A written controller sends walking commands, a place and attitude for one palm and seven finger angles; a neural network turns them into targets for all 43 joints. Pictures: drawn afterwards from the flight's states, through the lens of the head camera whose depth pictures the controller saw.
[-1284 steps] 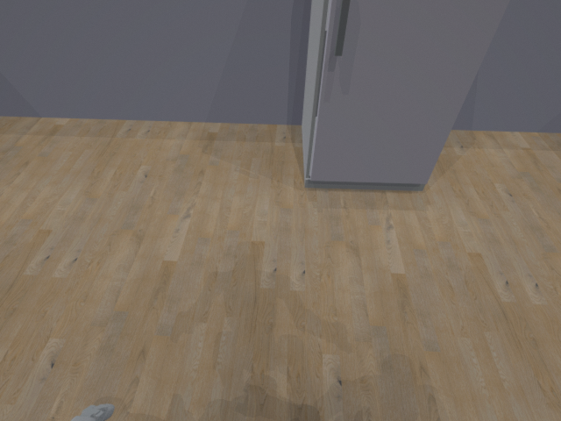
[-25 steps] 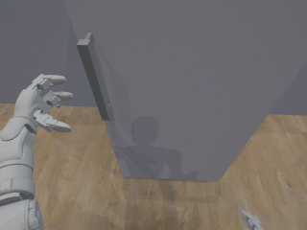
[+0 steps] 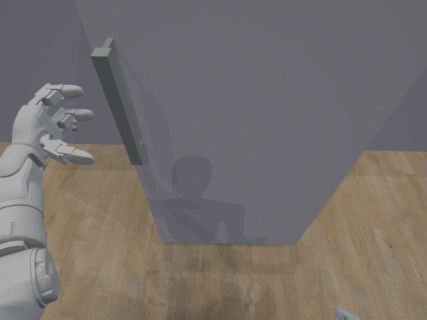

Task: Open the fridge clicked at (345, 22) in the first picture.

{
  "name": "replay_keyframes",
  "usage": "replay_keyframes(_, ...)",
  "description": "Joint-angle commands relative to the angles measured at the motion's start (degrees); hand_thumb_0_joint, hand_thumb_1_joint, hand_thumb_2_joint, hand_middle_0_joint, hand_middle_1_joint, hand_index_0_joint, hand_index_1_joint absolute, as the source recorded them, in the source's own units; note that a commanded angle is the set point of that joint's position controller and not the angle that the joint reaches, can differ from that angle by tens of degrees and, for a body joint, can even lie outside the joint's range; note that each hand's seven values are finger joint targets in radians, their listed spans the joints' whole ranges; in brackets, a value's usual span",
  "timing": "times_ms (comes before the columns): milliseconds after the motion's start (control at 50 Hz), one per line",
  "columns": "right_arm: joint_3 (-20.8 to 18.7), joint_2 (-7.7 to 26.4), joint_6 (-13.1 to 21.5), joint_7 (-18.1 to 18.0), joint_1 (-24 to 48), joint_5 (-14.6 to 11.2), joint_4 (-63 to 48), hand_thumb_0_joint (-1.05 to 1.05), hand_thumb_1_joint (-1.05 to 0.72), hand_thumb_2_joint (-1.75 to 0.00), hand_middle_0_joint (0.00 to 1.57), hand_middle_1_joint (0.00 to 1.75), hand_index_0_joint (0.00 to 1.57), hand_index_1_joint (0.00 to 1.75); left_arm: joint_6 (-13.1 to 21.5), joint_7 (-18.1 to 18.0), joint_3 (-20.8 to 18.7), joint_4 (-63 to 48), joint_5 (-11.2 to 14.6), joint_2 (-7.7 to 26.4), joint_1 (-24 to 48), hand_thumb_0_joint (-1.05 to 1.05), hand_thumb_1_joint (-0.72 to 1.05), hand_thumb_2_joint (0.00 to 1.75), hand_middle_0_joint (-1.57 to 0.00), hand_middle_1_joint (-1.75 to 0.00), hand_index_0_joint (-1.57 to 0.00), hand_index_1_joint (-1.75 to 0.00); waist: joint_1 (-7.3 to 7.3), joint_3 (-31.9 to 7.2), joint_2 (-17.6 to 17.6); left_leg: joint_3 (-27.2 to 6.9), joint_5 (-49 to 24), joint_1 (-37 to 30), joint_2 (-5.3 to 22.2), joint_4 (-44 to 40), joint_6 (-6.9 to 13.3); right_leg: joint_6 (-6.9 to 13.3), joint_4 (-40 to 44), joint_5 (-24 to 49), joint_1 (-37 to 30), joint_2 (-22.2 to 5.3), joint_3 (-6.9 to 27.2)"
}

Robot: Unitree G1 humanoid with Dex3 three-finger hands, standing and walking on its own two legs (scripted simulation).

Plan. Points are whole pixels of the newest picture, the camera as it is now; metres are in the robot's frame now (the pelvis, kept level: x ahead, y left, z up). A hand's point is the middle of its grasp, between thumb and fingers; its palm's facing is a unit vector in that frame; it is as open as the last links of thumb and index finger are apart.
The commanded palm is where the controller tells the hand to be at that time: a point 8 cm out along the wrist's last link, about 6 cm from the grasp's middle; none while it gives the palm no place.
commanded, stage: move the hooked fingers beside the handle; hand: left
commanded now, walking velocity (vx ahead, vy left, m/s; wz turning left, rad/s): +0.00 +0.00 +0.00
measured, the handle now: (125, 110) +0.49 +0.18 +0.13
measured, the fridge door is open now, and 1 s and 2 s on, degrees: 0 0 0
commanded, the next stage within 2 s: feel for the door with the fingertips in 0.68 s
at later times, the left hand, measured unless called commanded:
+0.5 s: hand (75, 131) +0.42 +0.26 +0.13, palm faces -0.01 -1.00 +0.00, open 14.0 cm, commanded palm +0.39 +0.30 +0.13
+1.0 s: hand (95, 132) +0.41 +0.22 +0.14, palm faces -0.04 -1.00 +0.01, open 14.0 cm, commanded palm +0.39 +0.27 +0.13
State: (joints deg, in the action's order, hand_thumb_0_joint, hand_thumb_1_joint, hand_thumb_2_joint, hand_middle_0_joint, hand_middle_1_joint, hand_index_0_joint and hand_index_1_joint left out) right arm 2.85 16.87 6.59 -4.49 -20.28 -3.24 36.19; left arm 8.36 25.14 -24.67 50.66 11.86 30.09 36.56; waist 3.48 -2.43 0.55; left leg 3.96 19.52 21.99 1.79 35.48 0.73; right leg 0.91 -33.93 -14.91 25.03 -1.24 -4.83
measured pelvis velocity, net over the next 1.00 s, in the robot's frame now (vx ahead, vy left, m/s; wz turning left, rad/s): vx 0.01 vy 0.01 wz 0.01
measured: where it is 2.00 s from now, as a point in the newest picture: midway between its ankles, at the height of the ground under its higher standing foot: outside the picture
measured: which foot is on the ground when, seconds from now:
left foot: down 0.00-1.00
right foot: down 0.00-1.00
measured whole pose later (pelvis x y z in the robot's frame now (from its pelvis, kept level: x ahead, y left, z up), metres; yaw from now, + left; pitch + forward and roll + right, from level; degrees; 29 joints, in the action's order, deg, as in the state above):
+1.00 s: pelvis +0.01 +0.01 +0.00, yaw +1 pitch +6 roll -1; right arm 2.7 16.1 5.2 -3.9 -19.2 -3.3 35.6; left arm 6.4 21.0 -18.4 43.8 12.8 23.4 34.1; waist 2.4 -3.2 1.4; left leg 3.5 20.0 21.8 1.1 35.6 1.2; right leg 0.3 -33.7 -15.3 24.4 -1.8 -5.1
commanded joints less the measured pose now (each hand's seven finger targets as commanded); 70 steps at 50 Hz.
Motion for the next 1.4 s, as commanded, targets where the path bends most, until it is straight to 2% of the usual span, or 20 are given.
replay_keyframes(0, -3.33, 9.11, 1.38, -0.4, -1.15, -0.2, -7.09, 0.0, -0.9, -0.9, 0.2, 0.3, 0.2, 0.3, 3.27, 1.25, -0.3, -10.08, 1.44, 15.33, 20.18, 0.0, -0.5, 0.3, -0.3, -1.2, -0.3, -1.2, -0.7, -16.18, 3.5, -3.39, -15.95, -2.61, -1.31, -4.42, 1.19, 0.93, 2.19, 16.03, -10.21, 0.7, 3.17)
replay_keyframes(100, -3.54, 9.58, 0.91, -0.67, -1.78, -0.17, -6.93, 0.0, -0.9, -0.9, 0.2, 0.3, 0.2, 0.3, 4.17, 1.32, -2.28, -10.96, 2.63, 17.78, 23.61, 0.0, -0.5, 0.3, -0.3, -1.2, -0.3, -1.2, -0.04, -16.45, 0.29, -3.85, -13.3, -1.42, -1.08, -4.14, 1.32, 0.71, 2.45, 13.35, -9.41, 0.98, 3.34)
replay_keyframes(220, -3.38, 8.74, 1.26, -0.77, -1.93, 0.11, -6.51, 0.0, -0.9, -0.9, 0.2, 0.3, 0.2, 0.3, 6.16, 0.55, -1.12, -15.63, 1.68, 17.38, 27.46, 0.0, -0.5, 0.3, -0.3, -1.2, -0.3, -1.2, 0.22, -20.79, 7.61, -4.52, -16.29, -6.12, -1.18, -3.67, 0.96, 0.88, 2.04, 14.4, -8.73, 1.31, 3.4)
replay_keyframes(280, -3.27, 8.95, 1.26, -0.89, -1.93, 0.0, -5.82, 0.0, -0.9, -0.9, 0.2, 0.3, 0.2, 0.3, 5.02, 0.23, -1.16, -11.44, 2.0, 16.54, 25.45, 0.0, -0.5, 0.3, -0.3, -1.2, -0.3, -1.2, 0.54, -17.58, 4.64, -4.75, -13.83, -4.25, -0.98, -4.07, 0.96, 0.81, 2.64, 12.32, -7.34, 1.33, 2.94)
replay_keyframes(380, -3.18, 9.18, 0.98, -0.52, -1.85, -0.02, -6.68, 0.0, -0.9, -0.9, 0.2, 0.3, 0.2, 0.3, 3.23, 0.53, -0.58, -8.67, 1.72, 15.49, 22.39, 0.0, -0.5, 0.3, -0.3, -1.2, -0.3, -1.2, -0.23, -16.37, 3.07, -4.56, -14.56, -2.24, -1.05, -4.3, 0.88, 0.84, 2.13, 13.55, -7.67, 1.13, 2.7)
replay_keyframes(400, -3.43, 9.42, 0.69, -0.41, -2.31, 0.13, -6.95, 0.0, -0.9, -0.9, 0.2, 0.3, 0.2, 0.3, 3.44, 0.37, -2.38, -9.14, 1.78, 17.41, 20.87, 0.0, -0.5, 0.3, -0.3, -1.2, -0.3, -1.2, -0.95, -17.45, 1.9, -4.43, -16.51, -2.25, -0.93, -3.97, 0.94, 1.02, 1.53, 15.01, -9.13, 1.05, 2.59)
replay_keyframes(420, -3.3, 9.24, 0.63, -0.24, -1.98, 0.02, -7.45, 0.0, -0.9, -0.9, 0.2, 0.3, 0.2, 0.3, 3.54, 0.42, -2.41, -10.44, 1.42, 17.68, 20.16, 0.0, -0.5, 0.3, -0.3, -1.2, -0.3, -1.2, -1.4, -18.05, 3.79, -4.49, -17.91, -2.65, -1.04, -4.09, 0.76, 1.05, 1.28, 15.94, -9.41, 1.13, 2.7)
replay_keyframes(460, -3.41, 8.76, 0.65, -0.03, -1.62, 0.09, -8.01, 0.0, -0.9, -0.9, 0.2, 0.3, 0.2, 0.3, 4.04, 0.13, -0.72, -14.01, 1.44, 15.49, 21.2, 0.0, -0.5, 0.3, -0.3, -1.2, -0.3, -1.2, -1.06, -19.26, 5.66, -4.64, -19.37, -4.78, -0.89, -3.77, 0.52, 1.1, 1.26, 16.25, -8.54, 1.26, 2.62)
replay_keyframes(500, -3.5, 8.68, 0.58, -0.02, -1.57, 0.07, -8.16, 0.0, -0.9, -0.9, 0.2, 0.3, 0.2, 0.3, 4.57, -0.15, 0.96, -16.13, 2.34, 13.27, 22.03, 0.0, -0.5, 0.3, -0.3, -1.2, -0.3, -1.2, -0.43, -19.13, 3.76, -4.8, -20.58, -5.8, -0.47, -3.54, 0.64, 1.1, 1.39, 16.39, -8.26, 1.46, 2.38)
replay_keyframes(600, -3.5, 8.69, 0.62, -0.39, -1.42, -0.01, -7.56, 0.0, -0.9, -0.9, 0.2, 0.3, 0.2, 0.3, 4.08, -1.24, -0.44, -17.85, 2.7, 14.05, 22.93, 0.0, -0.5, 0.3, -0.3, -1.2, -0.3, -1.2, -0.23, -19.34, 3.51, -4.96, -20.06, -6.51, -0.53, -3.94, 0.55, 1.06, 1.84, 16.18, -8.93, 1.43, 2.31)
replay_keyframes(620, -3.38, 8.35, 0.78, -0.33, -0.99, 0.02, -7.52, 0.0, -0.9, -0.9, 0.2, 0.3, 0.2, 0.3, 3.65, -1.41, -0.41, -17.63, 2.25, 13.8, 22.57, 0.0, -0.5, 0.3, -0.3, -1.2, -0.3, -1.2, -0.57, -18.74, 6.03, -4.92, -19.9, -6.55, -0.68, -4.07, 0.43, 1.01, 1.9, 15.92, -8.36, 1.44, 2.43)
replay_keyframes(720, -3.32, 8.41, 0.57, -0.26, -0.99, 0.09, -7.46, 0.0, -0.9, -0.9, 0.2, 0.3, 0.2, 0.3, 2.91, -2.17, -1.23, -17.55, 1.52, 14.79, 20.28, 0.0, -0.5, 0.3, -0.3, -1.2, -0.3, -1.2, -0.98, -18.83, 3.86, -5.06, -20.49, -6.06, -0.7, -4.32, 0.56, 1.07, 1.97, 16.93, -9.89, 1.33, 2.44)
replay_keyframes(820, -3.23, 7.85, 0.91, -0.27, -0.1, -0.18, -7.5, 0.0, -0.9, -0.9, 0.2, 0.3, 0.2, 0.3, 2.56, -1.91, 4.58, -18.89, 2.27, 7.88, 22.94, 0.0, -0.5, 0.3, -0.3, -1.2, -0.3, -1.2, 0.35, -17.38, 4.74, -5.36, -19.69, -7.89, -0.43, -4.36, 0.29, 0.99, 2.36, 15.12, -7.25, 1.45, 1.99)
replay_keyframes(960, -3.27, 7.76, 0.73, -0.03, 0.44, -0.02, -6.99, 0.0, -0.9, -0.9, 0.2, 0.3, 0.2, 0.3, 1.23, -5.59, 2.68, -18.21, 2.0, 7.9, 20.2, 0.0, -0.5, 0.3, -0.3, -1.2, -0.3, -1.2, -0.63, -17.06, 0.69, -5.02, -17.96, -5.58, -0.81, -4.87, 0.41, 0.9, 2.44, 15.8, -9.5, 1.2, 1.99)
replay_keyframes(1080, -3.24, 6.71, 0.75, 0.37, 1.55, 0.19, -7.82, 0.0, -0.9, -0.9, 0.2, 0.3, 0.2, 0.3, 2.75, -8.51, 2.16, -23.99, 0.47, 8.09, 18.44, 0.0, -0.5, 0.3, -0.3, -1.2, -0.3, -1.2, -1.96, -19.34, 3.56, -4.1, -20.36, -6.78, -1.06, -5.0, 0.54, 0.99, 2.23, 18.81, -12.97, 1.03, 2.86)
replay_keyframes(1120, -3.36, 6.68, 0.77, 0.29, 1.81, 0.19, -7.97, 0.0, -0.9, -0.9, 0.2, 0.3, 0.2, 0.3, 3.29, -8.59, 2.19, -25.8, 0.92, 7.68, 18.34, 0.0, -0.5, 0.3, -0.3, -1.2, -0.3, -1.2, -1.83, -20.48, 2.06, -3.76, -21.01, -7.48, -0.97, -4.97, 0.84, 0.81, 2.35, 20.35, -14.46, 1.14, 3.07)
replay_keyframes(1220, -3.11, 7.13, 0.66, -0.5, 1.87, -0.17, -6.7, 0.0, -0.9, -0.9, 0.2, 0.3, 0.2, 0.3, 2.14, -8.33, 1.85, -19.97, 0.85, 8.16, 19.7, 0.0, -0.5, 0.3, -0.3, -1.2, -0.3, -1.2, -0.68, -15.05, -0.64, -3.36, -15.02, -4.51, -1.11, -6.07, 1.18, 0.52, 3.73, 16.56, -12.84, 1.01, 3.16)
replay_keyframes(1260, -2.88, 6.99, 0.67, -0.69, 1.89, -0.26, -6.25, 0.0, -0.9, -0.9, 0.2, 0.3, 0.2, 0.3, 1.72, -7.89, 3.89, -18.16, 0.39, 6.86, 22.44, 0.0, -0.5, 0.3, -0.3, -1.2, -0.3, -1.2, -0.05, -13.56, 1.87, -3.32, -13.05, -4.14, -1.46, -6.14, 1.15, 0.62, 4.08, 14.63, -11.18, 0.82, 3.31)
replay_keyframes(1360, -2.82, 7.06, 0.86, -0.87, 1.54, -0.3, -6.0, 0.0, -0.9, -0.9, 0.2, 0.3, 0.2, 0.3, 3.18, -6.52, 5.35, -16.65, 0.59, 6.4, 25.76, 0.0, -0.5, 0.3, -0.3, -1.2, -0.3, -1.2, 0.35, -16.25, 2.63, -3.24, -12.99, -4.99, -1.72, -5.36, 1.25, 0.7, 3.83, 14.8, -11.41, 0.75, 3.75)
replay_keyframes(1380, -2.98, 7.24, 0.97, -0.88, 1.06, -0.18, -5.71, 0.0, -0.9, -0.9, 0.2, 0.3, 0.2, 0.3, 3.57, -6.56, 4.37, -15.81, 0.89, 7.19, 26.52, 0.0, -0.5, 0.3, -0.3, -1.2, -0.3, -1.2, 0.45, -17.1, 0.41, -3.33, -12.88, -4.63, -1.65, -5.11, 1.31, 0.53, 3.72, 14.93, -11.85, 0.81, 3.75)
